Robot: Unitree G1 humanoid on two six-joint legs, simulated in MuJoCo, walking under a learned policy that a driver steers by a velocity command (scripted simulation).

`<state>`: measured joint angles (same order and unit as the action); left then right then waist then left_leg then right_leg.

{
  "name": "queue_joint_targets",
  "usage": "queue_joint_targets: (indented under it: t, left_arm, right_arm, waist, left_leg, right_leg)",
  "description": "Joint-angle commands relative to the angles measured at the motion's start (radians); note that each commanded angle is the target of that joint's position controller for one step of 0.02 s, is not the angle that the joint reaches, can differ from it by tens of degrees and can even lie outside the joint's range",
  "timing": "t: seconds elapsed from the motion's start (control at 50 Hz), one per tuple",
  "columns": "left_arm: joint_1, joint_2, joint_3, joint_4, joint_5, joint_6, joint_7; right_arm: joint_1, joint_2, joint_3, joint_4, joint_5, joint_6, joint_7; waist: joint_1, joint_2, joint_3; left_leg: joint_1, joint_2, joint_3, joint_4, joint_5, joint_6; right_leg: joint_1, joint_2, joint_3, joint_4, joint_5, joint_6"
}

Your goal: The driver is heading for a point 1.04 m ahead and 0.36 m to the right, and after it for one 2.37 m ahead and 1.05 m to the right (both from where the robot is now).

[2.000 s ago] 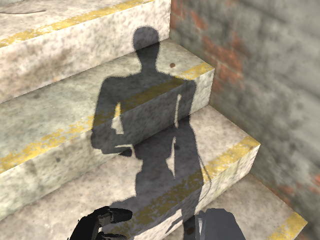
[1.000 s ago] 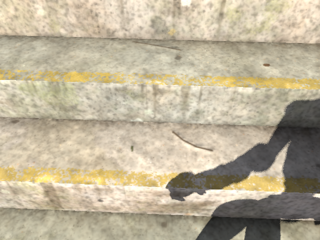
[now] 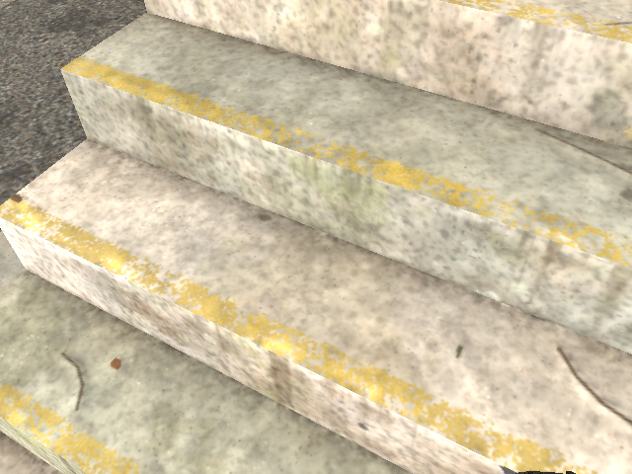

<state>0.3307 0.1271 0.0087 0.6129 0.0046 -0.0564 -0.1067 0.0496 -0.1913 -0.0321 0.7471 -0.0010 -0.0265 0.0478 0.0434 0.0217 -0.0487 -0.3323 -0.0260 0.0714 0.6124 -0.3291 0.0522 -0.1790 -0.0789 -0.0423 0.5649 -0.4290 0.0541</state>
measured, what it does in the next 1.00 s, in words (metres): walks ahead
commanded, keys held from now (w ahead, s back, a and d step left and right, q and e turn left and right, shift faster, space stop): no key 0.36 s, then w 0.64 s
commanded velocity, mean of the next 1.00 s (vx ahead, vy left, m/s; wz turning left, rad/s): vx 0.21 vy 0.00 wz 0.02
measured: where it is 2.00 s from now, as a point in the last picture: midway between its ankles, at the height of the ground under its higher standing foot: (468, 314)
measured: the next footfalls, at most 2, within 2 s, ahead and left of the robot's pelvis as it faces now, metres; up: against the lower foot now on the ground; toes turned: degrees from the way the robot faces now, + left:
right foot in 1.06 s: +0.28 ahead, -0.19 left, +0.19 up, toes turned -7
left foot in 1.62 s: +0.63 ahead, -0.08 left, +0.37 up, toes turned +3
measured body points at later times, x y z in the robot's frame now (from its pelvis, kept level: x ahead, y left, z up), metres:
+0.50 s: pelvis -0.02 -0.02 +0.01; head -0.02 -0.02 +0.46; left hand +0.04 +0.22 -0.12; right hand +0.05 -0.27 -0.13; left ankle -0.01 +0.09 -0.72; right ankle -0.09 -0.14 -0.73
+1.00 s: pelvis +0.10 -0.05 +0.03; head +0.12 -0.07 +0.48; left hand +0.41 +0.06 +0.02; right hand -0.03 -0.27 -0.12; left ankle -0.01 +0.09 -0.72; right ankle +0.22 -0.18 -0.47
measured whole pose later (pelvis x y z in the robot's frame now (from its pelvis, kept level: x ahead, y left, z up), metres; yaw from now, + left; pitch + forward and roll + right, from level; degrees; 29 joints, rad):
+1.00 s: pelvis +0.10 -0.05 +0.03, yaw -3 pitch +3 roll -2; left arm -0.10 0.07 -0.07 0.52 -0.02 -0.01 0.02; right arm 0.55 -0.20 0.00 1.08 0.01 -0.08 -0.02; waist -0.08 0.08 -0.03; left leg 0.10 0.09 0.09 0.06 -0.19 0.00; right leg -1.19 -0.08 -0.09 1.76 -0.58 -0.17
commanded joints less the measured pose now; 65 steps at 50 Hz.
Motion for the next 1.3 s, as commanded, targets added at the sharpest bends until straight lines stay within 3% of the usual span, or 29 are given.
queue_joint_targets:
  t: [0.02, 0.06, 0.08, 0.1, 0.14, 0.36, 0.46, 0.52, 0.56, 0.62, 0.66, 0.68, 0.74, 0.76, 0.84, 0.92, 0.96, 0.98, 1.02, 1.04, 1.06, 1.08, 1.1, 1.14, 1.18, 1.2, 1.22, 1.26, 1.3]
  left_arm:
    - [-0.002, 0.086, 0.023, -0.083, -0.002, -0.016, 0.006]
    - [0.023, 0.088, 0.024, -0.076, -0.002, -0.012, 0.009]
    - [-0.053, 0.13, 0.038, -0.057, -0.035, -0.007, 0.123]
    - [-0.02, 0.108, 0.025, -0.041, -0.033, -0.002, 0.161]
    - [-0.01, 0.114, 0.022, -0.02, -0.022, 0.009, 0.178]
    - [0.002, 0.13, 0.018, 0.094, 0.009, 0.03, 0.179]
    - [0.018, 0.203, 0.042, 0.136, 0.012, 0.042, 0.169]
    - [0.038, 0.235, 0.058, 0.154, 0.0, 0.047, 0.167]
    - [0.026, 0.226, 0.057, 0.168, -0.008, 0.039, 0.168]
    - [-0.062, 0.186, 0.043, 0.156, -0.019, 0.023, 0.157]
    - [-0.024, 0.122, 0.02, 0.152, -0.014, 0.01, 0.145]
    - [-0.015, 0.124, 0.021, 0.161, -0.009, 0.002, 0.14]
    - [-0.08, 0.103, 0.028, 0.138, 0.001, -0.014, 0.135]
    - [-0.144, 0.082, 0.026, 0.1, -0.016, -0.016, 0.144]
    - [-0.411, 0.002, -0.013, -0.05, -0.006, -0.008, 0.149]
    - [-0.548, -0.039, -0.07, -0.187, -0.022, 0.015, 0.141]
    - [-0.475, 0.018, -0.075, -0.198, -0.014, 0.051, 0.126]
    - [-0.343, -0.004, -0.078, -0.144, -0.029, 0.058, 0.119]
    - [-0.051, 0.045, -0.033, -0.02, -0.026, 0.063, 0.125]
    - [0.062, 0.082, -0.012, 0.021, -0.016, 0.05, 0.131]
    - [0.103, 0.154, 0.014, 0.035, 0.017, 0.042, 0.139]
    - [0.156, 0.32, 0.057, 0.104, 0.031, 0.048, 0.166]
    - [0.098, 0.345, 0.083, 0.112, 0.008, 0.046, 0.18]
    - [-0.161, 0.191, 0.05, 0.147, 0.008, 0.02, 0.147]
    - [-0.153, 0.028, 0.021, 0.237, 0.02, -0.011, 0.132]
    - [-0.128, -0.003, 0.014, 0.267, 0.029, -0.029, 0.122]
    - [-0.073, -0.009, 0.013, 0.306, 0.034, -0.034, 0.112]
    - [0.02, 0.031, 0.024, 0.344, 0.021, -0.052, 0.105]
    - [0.021, 0.076, 0.027, 0.327, 0.012, -0.062, 0.117]
  right_arm:
    - [-0.054, -0.121, -0.033, -0.06, -0.003, -0.018, -0.008]
    - [-0.082, -0.113, -0.035, -0.071, -0.01, -0.019, -0.012]
    - [-0.029, -0.041, -0.009, -0.1, -0.037, -0.023, -0.035]
    - [0.005, -0.046, -0.012, -0.076, -0.039, -0.02, -0.053]
    - [0.04, -0.074, -0.02, -0.059, -0.024, -0.011, -0.075]
    - [0.12, -0.06, -0.009, 0.001, -0.017, 0.012, -0.085]
    - [0.193, -0.089, -0.029, 0.036, -0.014, 0.025, -0.072]
    - [0.197, -0.067, -0.026, 0.022, -0.017, 0.016, -0.065]
    - [0.205, -0.05, -0.021, 0.006, -0.035, 0.009, -0.065]
    - [0.359, -0.079, -0.027, 0.034, -0.038, -0.008, -0.067]
    - [0.531, -0.186, -0.068, 0.085, -0.029, 0.0, -0.069]
    - [0.584, -0.182, -0.07, 0.095, -0.027, 0.008, -0.067]
    - [0.546, -0.201, -0.076, 0.123, -0.058, -0.029, -0.066]
    - [0.516, -0.202, -0.074, 0.137, -0.061, -0.049, -0.063]
    - [0.6, -0.083, -0.029, 0.234, -0.062, -0.075, -0.064]
    - [0.476, -0.126, 0.001, 0.28, -0.012, -0.091, -0.066]
    - [0.347, -0.159, 0.013, 0.259, 0.01, -0.078, -0.083]
    - [0.278, -0.183, 0.008, 0.204, 0.03, -0.079, -0.079]
    - [0.32, -0.305, -0.026, 0.204, 0.048, -0.089, -0.076]
    - [0.314, -0.345, -0.053, 0.204, 0.06, -0.083, -0.066]
    - [0.319, -0.358, -0.076, 0.184, 0.044, -0.091, -0.046]
    - [0.301, -0.154, -0.044, 0.102, -0.001, -0.1, -0.007]
    - [0.324, -0.032, -0.028, 0.072, -0.049, -0.082, -0.007]
    - [0.291, 0.001, -0.019, -0.011, -0.083, -0.072, -0.002]
    - [0.272, 0.049, 0.0, -0.031, -0.077, -0.051, -0.027]
    - [0.301, 0.067, 0.005, -0.028, -0.065, -0.029, -0.032]
    - [0.267, 0.09, 0.014, -0.04, -0.045, -0.021, -0.036]
    - [0.193, 0.105, 0.029, -0.081, -0.047, -0.006, -0.047]
    - [0.121, 0.063, 0.028, -0.107, -0.046, 0.006, -0.048]
  waist:
    - [-0.02, -0.017, -0.061]
    - [-0.02, -0.022, -0.052]
    - [-0.051, -0.1, 0.028]
    - [-0.046, -0.042, -0.018]
    - [-0.037, -0.011, -0.076]
    - [-0.025, -0.033, 0.011]
    - [-0.026, -0.08, 0.118]
    - [-0.013, -0.14, 0.192]
    - [-0.022, -0.16, 0.208]
    - [-0.091, -0.041, 0.182]
    - [-0.127, 0.274, 0.105]
    - [-0.144, 0.278, 0.073]
    - [-0.121, 0.014, 0.063]
    - [-0.11, 0.043, 0.053]
    - [-0.152, 0.03, 0.119]
    - [-0.047, -0.008, 0.237]
    - [0.009, -0.024, 0.25]
    - [0.038, 0.053, 0.146]
    - [0.142, 0.15, -0.139]
    - [0.219, 0.155, -0.242]
    - [0.232, 0.118, -0.27]
    - [0.145, -0.368, -0.213]
    - [0.079, -0.345, -0.225]
    - [-0.097, -0.09, 0.062]
    - [-0.141, -0.039, 0.128]
    - [-0.158, -0.088, 0.112]
    - [-0.138, -0.12, 0.102]
    - [-0.127, -0.037, 0.12]
    - [-0.121, 0.011, 0.122]
  left_leg:
    - [0.126, 0.086, -0.109, -0.079, 0.414, 0.042]
    - [0.128, 0.076, -0.098, -0.078, 0.394, 0.036]
    - [0.186, 0.149, -0.13, -0.111, 0.68, -0.005]
    - [0.214, 0.157, -0.132, -0.112, 0.77, -0.01]
    - [0.244, 0.145, -0.11, -0.11, 0.786, -0.02]
    - [0.136, 0.122, -0.086, -0.206, 0.353, -0.038]
    - [0.0, 0.041, -0.03, -0.162, -0.199, -0.014]
    - [-0.086, 0.005, 0.027, -0.046, -0.155, -0.014]
    - [-0.055, 0.0, 0.046, -0.01, -0.084, -0.012]
    - [0.128, 0.035, -0.062, -0.164, -0.069, 0.034]
    - [0.358, 0.236, -0.441, -0.382, -0.123, 0.131]
    - [0.411, 0.311, -0.564, -0.444, -0.079, 0.198]
    - [0.405, 0.38, -0.488, -0.418, 0.229, 0.31]
    - [0.412, 0.38, -0.447, -0.42, 0.235, 0.298]
    - [0.5, 0.389, -0.388, -0.452, -0.118, 0.21]
    - [0.136, 0.337, -0.182, -0.652, -0.269, 0.109]
    - [-0.172, 0.229, -0.038, -0.841, 0.113, 0.134]
    - [-0.329, 0.23, 0.031, -0.83, 0.565, 0.154]
    - [0.009, 0.276, 0.048, -0.409, 1.67, 0.142]
    - [0.133, 0.257, 0.037, -0.134, 1.77, 0.106]
    - [0.116, 0.223, -0.04, 0.197, 1.575, 0.072]
    - [-0.216, -0.037, -0.082, 0.617, 0.333, -0.008]
    - [-0.344, -0.105, -0.369, 1.013, 0.152, -0.004]
    - [-0.511, -0.037, -0.236, 1.279, 0.325, 0.002]
    - [-0.569, -0.035, -0.231, 1.302, 0.378, 0.024]
    - [-0.572, -0.056, -0.241, 1.352, 0.381, 0.032]
    - [-0.671, -0.084, -0.234, 1.472, 0.346, 0.043]
    - [-0.812, -0.059, -0.245, 1.447, 0.256, 0.035]
    - [-0.81, -0.048, -0.182, 1.29, 0.296, 0.001]
  right_leg:
    - [-0.063, 0.009, 0.016, -0.045, 0.277, -0.055]
    - [-0.068, 0.003, 0.014, -0.055, 0.267, -0.058]
    - [-0.125, -0.04, 0.029, -0.085, 0.497, -0.064]
    - [-0.079, -0.051, 0.023, -0.076, 0.483, -0.062]
    - [-0.017, -0.049, 0.025, -0.074, 0.541, -0.064]
    - [0.018, -0.044, 0.047, -0.17, 0.335, -0.077]
    - [-0.06, -0.028, 0.126, -0.248, -0.191, -0.163]
    - [-0.09, -0.099, 0.239, -0.332, -0.366, -0.22]
    - [-0.132, -0.137, 0.271, -0.36, -0.351, -0.247]
    - [-0.207, -0.041, 0.147, -0.167, -0.095, -0.229]
    - [-0.376, 0.06, -0.003, 0.181, -0.047, -0.196]
    - [-0.428, 0.068, -0.012, 0.32, -0.066, -0.2]
    - [-0.641, 0.04, 0.063, 1.056, -0.098, -0.163]
    - [-0.737, 0.03, 0.081, 1.257, -0.123, -0.171]
    - [-1.269, 0.038, 0.132, 1.78, -0.298, -0.239]
    - [-1.213, -0.011, 0.032, 1.501, -0.243, -0.219]
    - [-0.737, -0.029, -0.083, 1.072, -0.121, -0.203]
    - [-0.325, 0.022, -0.159, 1.004, -0.072, -0.221]
    - [-0.136, 0.117, -0.163, 0.924, -0.029, -0.219]
    - [-0.059, 0.155, -0.146, 0.7, 0.029, -0.206]
    - [-0.002, 0.158, 0.072, 0.44, -0.111, -0.201]
    - [0.065, -0.119, 0.665, -0.043, -0.062, -0.25]
    - [-0.023, -0.23, 1.008, -0.308, -0.256, -0.22]
    - [-0.308, -0.188, 0.832, -0.225, -0.535, -0.212]
    - [-0.446, -0.114, 0.47, -0.058, -0.264, -0.194]
    - [-0.445, -0.092, 0.374, -0.047, -0.179, -0.184]
    - [-0.382, -0.105, 0.357, -0.071, -0.128, -0.196]
    - [-0.277, -0.105, 0.303, -0.13, 0.004, -0.186]
    - [-0.273, -0.099, 0.244, -0.193, 0.102, -0.18]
